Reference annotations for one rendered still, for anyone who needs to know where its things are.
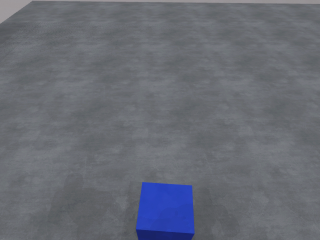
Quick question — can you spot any carton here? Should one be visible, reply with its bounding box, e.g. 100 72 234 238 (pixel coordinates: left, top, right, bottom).
136 182 195 240

